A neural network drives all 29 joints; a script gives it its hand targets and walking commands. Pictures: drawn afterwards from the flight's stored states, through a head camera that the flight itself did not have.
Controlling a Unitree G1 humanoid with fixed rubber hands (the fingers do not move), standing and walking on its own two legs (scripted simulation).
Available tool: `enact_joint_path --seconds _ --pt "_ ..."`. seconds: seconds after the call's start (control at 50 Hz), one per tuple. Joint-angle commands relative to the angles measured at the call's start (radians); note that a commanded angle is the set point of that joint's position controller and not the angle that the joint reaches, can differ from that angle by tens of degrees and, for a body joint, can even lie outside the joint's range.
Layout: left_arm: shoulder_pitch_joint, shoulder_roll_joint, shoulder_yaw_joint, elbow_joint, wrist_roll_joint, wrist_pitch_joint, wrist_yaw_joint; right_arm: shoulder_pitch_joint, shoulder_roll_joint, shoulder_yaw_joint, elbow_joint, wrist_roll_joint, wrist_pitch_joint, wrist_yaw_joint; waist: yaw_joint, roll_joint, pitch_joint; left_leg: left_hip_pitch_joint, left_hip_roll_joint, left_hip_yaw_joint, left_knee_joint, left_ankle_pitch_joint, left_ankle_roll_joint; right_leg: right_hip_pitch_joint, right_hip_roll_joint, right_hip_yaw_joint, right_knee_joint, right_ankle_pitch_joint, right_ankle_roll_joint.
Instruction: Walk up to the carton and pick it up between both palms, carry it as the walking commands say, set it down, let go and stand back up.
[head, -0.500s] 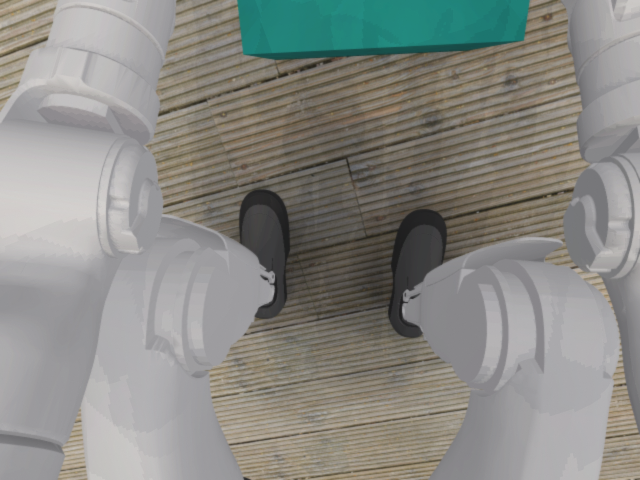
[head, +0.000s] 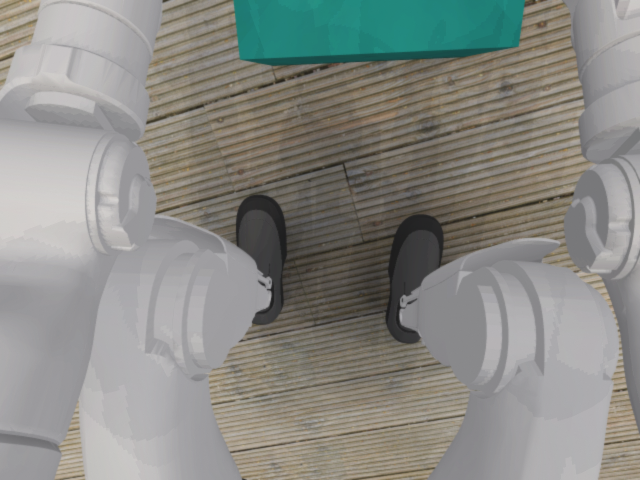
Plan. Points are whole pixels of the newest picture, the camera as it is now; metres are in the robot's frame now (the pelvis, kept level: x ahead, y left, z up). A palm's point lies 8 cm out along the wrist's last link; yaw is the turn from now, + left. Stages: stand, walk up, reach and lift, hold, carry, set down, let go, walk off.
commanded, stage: reach and lift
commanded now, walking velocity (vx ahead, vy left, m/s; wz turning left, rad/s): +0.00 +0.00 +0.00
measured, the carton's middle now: out of the picture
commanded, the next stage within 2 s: none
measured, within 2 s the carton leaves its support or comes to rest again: leaves its support in 0.24 s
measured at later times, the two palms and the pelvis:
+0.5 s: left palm out of the picture +0.56 +0.19 -0.12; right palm out of the picture +0.57 -0.14 -0.12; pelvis -0.01 +0.00 +0.01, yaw +0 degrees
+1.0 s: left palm out of the picture +0.55 +0.17 -0.08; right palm out of the picture +0.56 -0.14 -0.10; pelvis -0.01 -0.01 +0.03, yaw +2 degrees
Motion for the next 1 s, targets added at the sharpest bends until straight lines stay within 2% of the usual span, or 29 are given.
enact_joint_path --seconds 0.0,0.14,0.2,0.22,0.26,0.28,0.3,0.32,0.34,0.36,0.38,0.4,0.46,0.54,0.56,0.6,0.62,0.68,0.72,0.74,0.76,0.8,0.82,0.84,0.86,0.92,0.94,0.96,0.98 --pt "-0.385 -0.994 -0.227 -0.291 -0.068 0.065 -0.207 -0.539 0.96 0.251 -0.363 0.104 0.003 0.28 0.014 -0.09 -1.342 0.739 -0.134 0.03 -0.062 0.38 0.01 0.62 0.106 0.032 -0.127 0.331 0.019" --pt "-0.519 -0.968 -0.27 -0.408 -0.115 0.063 -0.155 -0.709 0.951 0.318 -0.55 0.159 0.008 0.233 0.07 -0.066 -1.696 0.896 -0.149 0.047 -0.088 0.466 0.007 0.749 0.114 0.027 -0.141 0.408 0.037" --pt "-0.517 -0.991 -0.239 -0.415 -0.089 0.07 -0.143 -0.711 0.963 0.324 -0.568 0.145 0.014 0.221 0.066 -0.106 -1.768 0.867 -0.156 0.059 -0.104 0.461 0.001 0.832 0.12 0.031 -0.16 0.437 0.037" --pt "-0.553 -1.0 -0.269 -0.492 -0.115 0.066 -0.142 -0.78 0.967 0.333 -0.673 0.17 0.009 0.214 0.052 -0.061 -1.922 0.947 -0.162 0.073 -0.085 0.506 0.0 0.906 0.124 0.035 -0.153 0.498 0.035" --pt "-0.577 -1.016 -0.262 -0.474 -0.117 0.075 -0.141 -0.748 0.961 0.3 -0.599 0.122 0.02 0.208 -0.015 -0.118 -1.863 0.91 -0.162 0.052 -0.1 0.452 0.005 0.853 0.132 0.0 -0.159 0.435 0.03" --pt "-0.58 -1.036 -0.259 -0.449 -0.113 0.079 -0.142 -0.75 0.935 0.295 -0.599 0.117 0.024 0.205 -0.007 -0.049 -1.829 0.932 -0.155 0.054 -0.104 0.457 -0.006 0.818 0.131 0.024 -0.176 0.411 0.019" --pt "-0.591 -1.015 -0.256 -0.431 -0.09 0.083 -0.142 -0.663 0.963 0.238 -0.457 0.073 0.04 0.212 -0.014 -0.07 -1.685 0.829 -0.157 0.047 -0.136 0.348 -0.005 0.756 0.121 0.016 -0.186 0.323 0.015" --pt "-0.597 -1.034 -0.252 -0.466 -0.072 0.087 -0.14 -0.725 0.979 0.248 -0.542 0.103 0.037 0.224 0.009 -0.056 -1.736 0.911 -0.16 0.047 -0.147 0.338 0.007 0.734 0.125 0.001 -0.19 0.276 0.026" --pt "-0.588 -1.066 -0.214 -0.395 -0.058 0.098 -0.151 -0.642 0.966 0.17 -0.418 0.023 0.052 0.23 -0.04 -0.049 -1.568 0.811 -0.157 0.038 -0.154 0.302 -0.002 0.62 0.126 -0.005 -0.209 0.237 0.005" --pt "-0.639 -1.061 -0.214 -0.462 -0.068 0.095 -0.153 -0.659 1.008 0.173 -0.462 0.039 0.057 0.241 -0.022 -0.058 -1.611 0.837 -0.163 0.034 -0.169 0.261 0.005 0.641 0.136 -0.003 -0.205 0.2 0.005" --pt "-0.651 -1.101 -0.256 -0.5 -0.073 0.098 -0.155 -0.661 0.99 0.177 -0.449 0.046 0.061 0.241 -0.041 0.002 -1.661 0.902 -0.159 0.043 -0.184 0.296 -0.011 0.692 0.127 -0.002 -0.223 0.237 -0.003" --pt "-0.611 -1.054 -0.174 -0.336 -0.023 0.114 -0.161 -0.602 0.972 0.093 -0.29 -0.012 0.07 0.25 -0.051 -0.01 -1.452 0.765 -0.144 0.045 -0.18 0.177 -0.011 0.572 0.119 -0.018 -0.228 0.118 -0.008" --pt "-0.591 -1.088 -0.18 -0.393 -0.015 0.126 -0.174 -0.644 1.017 0.097 -0.414 0.033 0.077 0.279 -0.004 0.022 -1.523 0.86 -0.152 0.045 -0.213 0.189 -0.002 0.549 0.13 -0.012 -0.246 0.1 -0.002" --pt "-0.666 -1.13 -0.209 -0.542 -0.067 0.128 -0.167 -0.734 1.042 0.148 -0.557 0.071 0.072 0.26 -0.049 -0.048 -1.826 0.948 -0.171 0.05 -0.191 0.314 -0.002 0.754 0.137 -0.025 -0.245 0.257 0.013" --pt "-0.742 -1.118 -0.273 -0.607 -0.093 0.129 -0.159 -0.737 1.067 0.168 -0.562 0.106 0.075 0.255 -0.012 0.031 -1.947 1.038 -0.172 0.06 -0.19 0.391 -0.016 0.81 0.132 -0.003 -0.23 0.338 0.013" --pt "-0.661 -1.141 -0.235 -0.553 -0.08 0.144 -0.152 -0.793 1.029 0.179 -0.64 0.103 0.069 0.242 -0.031 -0.008 -1.978 1.018 -0.175 0.047 -0.18 0.419 -0.009 0.836 0.146 -0.007 -0.226 0.385 0.02" --pt "-0.708 -1.108 -0.256 -0.658 -0.094 0.137 -0.147 -0.794 1.057 0.215 -0.692 0.128 0.072 0.236 0.021 -0.002 -2.115 1.095 -0.181 0.065 -0.177 0.472 -0.014 0.927 0.143 0.001 -0.224 0.433 0.023" --pt "-0.553 -1.173 -0.185 -0.447 -0.043 0.163 -0.16 -0.803 1.045 0.188 -0.658 0.073 0.068 0.237 0.012 -0.031 -1.95 0.987 -0.182 0.056 -0.204 0.389 -0.009 0.816 0.148 -0.001 -0.253 0.339 0.021" --pt "-0.469 -1.186 -0.137 -0.413 0.009 0.172 -0.184 -0.779 1.086 0.165 -0.629 0.059 0.079 0.244 0.018 -0.063 -1.872 0.871 -0.185 0.069 -0.207 0.353 -0.001 0.84 0.152 0.005 -0.274 0.332 0.023" --pt "-0.511 -1.171 -0.158 -0.5 -0.004 0.169 -0.188 -0.728 1.11 0.196 -0.655 0.065 0.08 0.244 0.028 -0.091 -1.965 0.872 -0.192 0.069 -0.206 0.358 0.005 0.932 0.156 0.014 -0.264 0.357 0.023" --pt "-0.479 -1.163 -0.112 -0.39 0.04 0.175 -0.195 -0.695 1.108 0.16 -0.56 0.036 0.087 0.247 0.046 -0.071 -1.811 0.793 -0.17 0.081 -0.202 0.292 0.001 0.82 0.149 0.028 -0.271 0.29 0.021" --pt "-0.419 -1.21 -0.076 -0.375 0.047 0.184 -0.211 -0.722 1.122 0.19 -0.603 0.05 0.089 0.254 0.077 -0.076 -1.858 0.813 -0.17 0.112 -0.206 0.312 -0.007 0.884 0.144 0.038 -0.31 0.313 0.031" --pt "-0.384 -1.184 -0.017 -0.314 0.089 0.189 -0.216 -0.714 1.121 0.137 -0.558 0.014 0.099 0.254 0.066 -0.123 -1.743 0.713 -0.161 0.091 -0.229 0.214 0.015 0.796 0.149 0.018 -0.311 0.212 0.038" --pt "-0.424 -1.22 -0.075 -0.436 0.06 0.184 -0.225 -0.68 1.166 0.171 -0.644 0.031 0.102 0.251 0.081 -0.103 -1.933 0.789 -0.181 0.115 -0.232 0.322 0.001 0.933 0.163 0.037 -0.33 0.332 0.031" --pt "-0.436 -1.227 -0.072 -0.439 0.058 0.186 -0.225 -0.698 1.2 0.176 -0.652 0.041 0.112 0.249 0.043 -0.15 -2.012 0.804 -0.18 0.099 -0.235 0.313 0.015 0.955 0.162 0.016 -0.317 0.345 0.044" --pt "-0.45 -1.266 -0.124 -0.521 0.023 0.213 -0.224 -0.812 1.212 0.285 -0.836 0.108 0.113 0.212 0.08 -0.132 -2.369 0.882 -0.188 0.108 -0.226 0.435 0.006 1.246 0.151 0.049 -0.3 0.564 0.047" --pt "-0.522 -1.244 -0.166 -0.62 -0.016 0.205 -0.224 -0.789 1.233 0.298 -0.88 0.108 0.118 0.202 0.057 -0.146 -2.475 0.891 -0.199 0.11 -0.229 0.463 0.0 1.33 0.158 0.055 -0.302 0.641 0.044" --pt "-0.483 -1.238 -0.184 -0.572 -0.028 0.211 -0.225 -0.764 1.216 0.292 -0.864 0.079 0.116 0.195 0.022 -0.188 -2.436 0.839 -0.194 0.091 -0.235 0.453 0.005 1.314 0.156 0.054 -0.285 0.667 0.04" --pt "-0.529 -1.274 -0.224 -0.588 -0.031 0.208 -0.22 -0.701 1.253 0.269 -0.801 0.066 0.12 0.195 0.029 -0.11 -2.396 0.861 -0.198 0.095 -0.248 0.437 0.004 1.224 0.155 0.061 -0.29 0.615 0.04"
